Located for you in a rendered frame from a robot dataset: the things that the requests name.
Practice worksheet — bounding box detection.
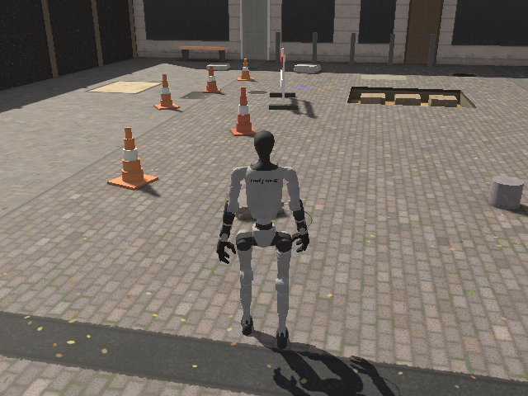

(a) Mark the robot left upper arm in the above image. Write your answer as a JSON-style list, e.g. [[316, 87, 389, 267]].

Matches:
[[227, 167, 247, 213]]

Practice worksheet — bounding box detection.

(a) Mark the robot right hand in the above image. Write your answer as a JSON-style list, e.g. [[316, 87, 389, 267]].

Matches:
[[292, 232, 309, 252]]

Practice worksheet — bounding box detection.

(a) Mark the robot right upper arm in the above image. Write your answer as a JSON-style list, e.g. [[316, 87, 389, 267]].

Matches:
[[281, 167, 301, 211]]

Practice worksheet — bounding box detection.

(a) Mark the left robot foot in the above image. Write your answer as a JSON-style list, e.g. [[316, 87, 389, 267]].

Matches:
[[241, 315, 252, 336]]

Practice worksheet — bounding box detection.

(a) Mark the right robot thigh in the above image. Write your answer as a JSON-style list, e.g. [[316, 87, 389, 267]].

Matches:
[[276, 231, 292, 294]]

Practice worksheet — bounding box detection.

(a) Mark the robot right forearm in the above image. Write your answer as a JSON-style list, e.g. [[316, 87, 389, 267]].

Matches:
[[293, 199, 308, 235]]

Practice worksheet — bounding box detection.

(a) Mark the robot left forearm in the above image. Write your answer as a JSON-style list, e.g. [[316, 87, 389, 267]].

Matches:
[[219, 200, 235, 242]]

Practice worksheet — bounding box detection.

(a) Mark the robot left hand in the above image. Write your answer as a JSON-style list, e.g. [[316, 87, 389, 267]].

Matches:
[[216, 240, 236, 264]]

